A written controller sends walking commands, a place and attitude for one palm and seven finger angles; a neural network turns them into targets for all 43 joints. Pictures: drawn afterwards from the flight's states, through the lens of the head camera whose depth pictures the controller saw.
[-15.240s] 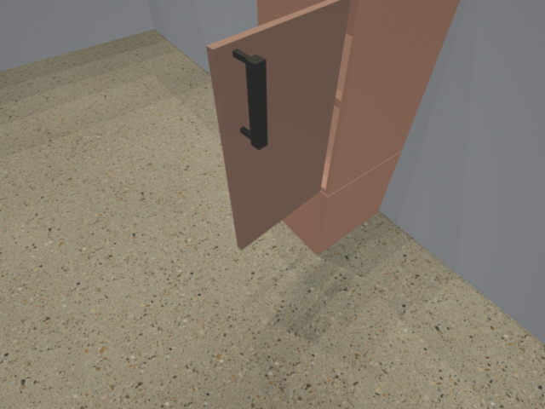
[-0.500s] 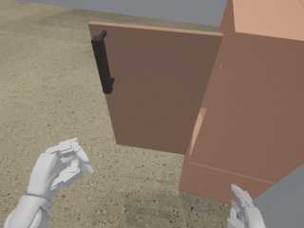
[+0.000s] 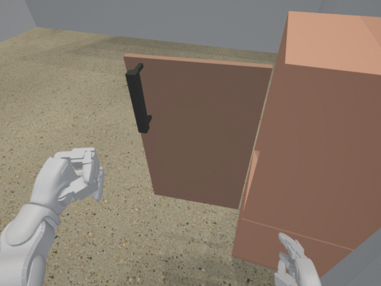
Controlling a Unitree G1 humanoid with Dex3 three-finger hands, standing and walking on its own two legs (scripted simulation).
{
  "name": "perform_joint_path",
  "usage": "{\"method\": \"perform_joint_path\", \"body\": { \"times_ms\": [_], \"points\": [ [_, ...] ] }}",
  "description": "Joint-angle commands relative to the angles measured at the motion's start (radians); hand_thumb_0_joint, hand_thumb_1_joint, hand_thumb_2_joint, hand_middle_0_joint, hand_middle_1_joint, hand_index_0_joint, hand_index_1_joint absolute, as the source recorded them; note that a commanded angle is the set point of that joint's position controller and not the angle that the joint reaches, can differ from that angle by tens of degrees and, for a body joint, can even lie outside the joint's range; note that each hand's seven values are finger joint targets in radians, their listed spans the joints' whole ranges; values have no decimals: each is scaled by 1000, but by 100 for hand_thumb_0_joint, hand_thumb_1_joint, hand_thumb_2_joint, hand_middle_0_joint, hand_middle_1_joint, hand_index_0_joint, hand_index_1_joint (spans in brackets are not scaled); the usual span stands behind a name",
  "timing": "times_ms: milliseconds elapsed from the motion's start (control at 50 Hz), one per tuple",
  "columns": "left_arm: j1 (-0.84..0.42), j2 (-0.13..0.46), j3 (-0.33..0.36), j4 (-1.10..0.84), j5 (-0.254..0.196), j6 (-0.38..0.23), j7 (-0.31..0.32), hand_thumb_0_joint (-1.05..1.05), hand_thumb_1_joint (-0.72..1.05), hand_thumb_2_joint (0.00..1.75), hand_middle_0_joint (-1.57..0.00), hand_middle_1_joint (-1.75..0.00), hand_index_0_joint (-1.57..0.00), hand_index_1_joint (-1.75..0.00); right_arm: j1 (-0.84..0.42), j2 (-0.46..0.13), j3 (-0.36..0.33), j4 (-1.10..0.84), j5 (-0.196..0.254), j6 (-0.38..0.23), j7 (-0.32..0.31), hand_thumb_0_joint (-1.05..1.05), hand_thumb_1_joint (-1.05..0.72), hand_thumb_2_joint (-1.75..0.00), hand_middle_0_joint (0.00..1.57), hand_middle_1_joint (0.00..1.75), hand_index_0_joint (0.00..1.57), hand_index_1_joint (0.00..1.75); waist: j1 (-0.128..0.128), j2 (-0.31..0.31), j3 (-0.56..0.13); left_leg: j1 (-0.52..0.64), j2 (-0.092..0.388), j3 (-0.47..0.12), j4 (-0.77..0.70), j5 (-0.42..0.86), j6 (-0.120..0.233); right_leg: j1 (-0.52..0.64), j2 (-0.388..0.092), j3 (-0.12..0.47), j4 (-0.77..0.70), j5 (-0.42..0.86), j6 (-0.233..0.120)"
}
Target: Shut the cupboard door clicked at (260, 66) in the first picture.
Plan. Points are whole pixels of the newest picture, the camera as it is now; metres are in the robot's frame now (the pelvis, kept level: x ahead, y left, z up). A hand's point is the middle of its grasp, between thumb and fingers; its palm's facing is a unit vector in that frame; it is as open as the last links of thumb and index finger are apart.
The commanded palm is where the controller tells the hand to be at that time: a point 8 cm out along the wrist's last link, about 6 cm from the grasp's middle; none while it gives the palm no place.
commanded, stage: raise the hand and make a fist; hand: left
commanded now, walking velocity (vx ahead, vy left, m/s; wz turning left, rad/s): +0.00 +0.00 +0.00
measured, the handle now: (141, 99) +0.51 +0.19 +0.15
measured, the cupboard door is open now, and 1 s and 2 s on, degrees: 96 96 96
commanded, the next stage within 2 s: bring the fist close to the handle in 0.32 s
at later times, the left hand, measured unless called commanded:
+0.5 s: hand (112, 191) +0.23 +0.17 +0.15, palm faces -0.04 -0.99 -0.10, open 3.1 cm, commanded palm +0.22 +0.22 +0.15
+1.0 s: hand (129, 145) +0.34 +0.17 +0.15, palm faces -0.06 -1.00 -0.06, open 3.1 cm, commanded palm +0.32 +0.22 +0.15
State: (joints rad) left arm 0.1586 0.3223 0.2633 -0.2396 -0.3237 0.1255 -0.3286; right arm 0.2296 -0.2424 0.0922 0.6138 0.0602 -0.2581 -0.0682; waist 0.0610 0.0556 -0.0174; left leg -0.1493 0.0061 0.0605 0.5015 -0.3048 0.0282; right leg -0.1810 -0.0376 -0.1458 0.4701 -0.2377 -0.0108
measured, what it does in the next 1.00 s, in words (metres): stands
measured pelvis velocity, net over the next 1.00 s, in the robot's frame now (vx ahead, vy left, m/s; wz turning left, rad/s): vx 0.00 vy -0.02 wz -0.02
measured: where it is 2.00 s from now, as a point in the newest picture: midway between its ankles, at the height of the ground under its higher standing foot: outside the picture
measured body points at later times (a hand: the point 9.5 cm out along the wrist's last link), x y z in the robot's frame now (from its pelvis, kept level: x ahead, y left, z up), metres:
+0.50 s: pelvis -0.01 -0.02 +0.00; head -0.03 -0.05 +0.45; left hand +0.22 +0.22 +0.16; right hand +0.18 -0.25 -0.07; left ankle -0.02 +0.10 -0.74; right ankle +0.01 -0.11 -0.74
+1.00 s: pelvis +0.00 -0.02 +0.00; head +0.00 -0.04 +0.45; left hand +0.33 +0.23 +0.16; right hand +0.17 -0.26 -0.08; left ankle -0.02 +0.10 -0.74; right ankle +0.01 -0.11 -0.74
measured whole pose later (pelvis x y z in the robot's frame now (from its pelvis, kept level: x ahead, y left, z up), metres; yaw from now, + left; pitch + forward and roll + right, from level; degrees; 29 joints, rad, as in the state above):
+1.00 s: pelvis +0.00 -0.02 +0.00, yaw -1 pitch -1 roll +0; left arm -0.23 0.33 0.24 0.20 -0.26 0.09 -0.28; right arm 0.23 -0.27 0.06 0.65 0.07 -0.23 -0.09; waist 0.02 0.05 0.00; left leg -0.17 0.02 0.08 0.49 -0.30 0.01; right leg -0.23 -0.02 -0.13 0.50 -0.25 -0.03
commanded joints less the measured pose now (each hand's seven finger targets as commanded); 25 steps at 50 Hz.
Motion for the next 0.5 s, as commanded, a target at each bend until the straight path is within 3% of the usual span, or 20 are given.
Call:
{"method": "perform_joint_path", "body": {
  "times_ms": [0, 40, 100, 140, 160, 200, 240, 260, 300, 340, 400, 440, 480],
  "points": [
    [-130, 120, 69, -185, -22, -28, -4, 0, 90, 90, -130, -150, -130, -150, -138, -120, -64, -175, 9, -57, -6, 0, -90, -90, 20, 30, 20, 30, 0, -48, -88, -28, 2, -72, -100, 233, -13, 61, 25, 62, -54, 181, -4],
    [-128, 150, 94, -209, -18, -34, 10, 0, 90, 90, -130, -150, -130, -150, -140, -121, -64, -180, 7, -56, -3, 0, -90, -90, 20, 30, 20, 30, 5, -44, -100, -28, 2, -64, -93, 229, -10, 72, 20, 77, -59, 172, -3],
    [-155, 148, 88, -255, -7, -59, 28, 0, 90, 90, -130, -150, -130, -150, -142, -112, -65, -185, 4, -59, -6, 0, -90, -90, 20, 30, 20, 30, 3, -2, -111, -13, -2, -59, -97, 221, -9, 70, 21, 74, -62, 153, -3],
    [-150, 171, 108, -246, -3, -76, 46, 0, 90, 90, -130, -150, -130, -150, -130, -119, -68, -175, 2, -62, -6, 0, -90, -90, 20, 30, 20, 30, 0, -53, -100, -25, 2, -60, -96, 199, -6, 65, 22, 81, -74, 113, 1],
    [-158, 143, 82, -246, -2, -80, 46, 0, 90, 90, -130, -150, -130, -150, -139, -112, -68, -178, 3, -65, -8, 0, -90, -90, 20, 30, 20, 30, 0, -26, -86, -27, -1, -57, -100, 181, -3, 55, 19, 87, -82, 89, 2],
    [-168, 148, 82, -236, -1, -89, 48, 0, 90, 90, -130, -150, -130, -150, -136, -115, -70, -170, 5, -71, -13, 0, -90, -90, 20, 30, 20, 30, -5, -10, -73, -23, -3, -55, -101, 156, -3, 45, 18, 91, -92, 57, 3],
    [-155, 157, 80, -213, 3, -89, 50, 0, 90, 90, -130, -150, -130, -150, -132, -121, -71, -162, 8, -75, -13, 0, -90, -90, 20, 30, 20, 30, -10, -34, -58, -33, 0, -51, -94, 142, -2, 40, 12, 108, -106, 26, 7],
    [-157, 128, 55, -223, 5, -89, 45, 0, 90, 90, -130, -150, -130, -150, -139, -114, -72, -165, 9, -78, -13, 0, -90, -90, 20, 30, 20, 30, -9, -13, -56, -29, -2, -47, -94, 143, 0, 41, 11, 108, -106, 27, 7],
    [-162, 142, 61, -226, 7, -87, 45, 0, 90, 90, -130, -150, -130, -150, -140, -116, -72, -165, 10, -83, -16, 0, -90, -90, 20, 30, 20, 30, -8, 18, -64, -24, -4, -46, -94, 132, -2, 40, 11, 108, -108, 14, 6],
    [-144, 155, 74, -204, 4, -87, 45, 0, 90, 90, -130, -150, -130, -150, -135, -122, -72, -158, 9, -89, -15, 0, -90, -90, 20, 30, 20, 30, -11, -53, -54, -39, 0, -48, -86, 138, -1, 45, 7, 119, -114, 5, 12],
    [-150, 143, 71, -213, -3, -91, 40, 0, 90, 90, -130, -150, -130, -150, -144, -118, -74, -157, 10, -94, -15, 0, -90, -90, 20, 30, 20, 30, -9, -28, -73, -31, -3, -43, -78, 146, 1, 45, 5, 122, -109, 17, 15],
    [-218, 177, 88, -153, -3, -93, 48, 0, 90, 90, -130, -150, -130, -150, -132, -127, -74, -135, 9, -92, -21, 0, -90, -90, 20, 30, 20, 30, -24, -77, -36, -53, 2, -48, -71, 123, 1, 22, 0, 137, -121, -26, 19],
    [-321, 172, 70, -134, 5, -99, 52, 0, 90, 90, -130, -150, -130, -150, -139, -125, -76, -128, 13, -90, -27, 0, -90, -90, 20, 30, 20, 30, -33, -24, -39, -42, -3, -47, -73, 104, 2, 5, -1, 138, -124, -62, 17]
  ]
}}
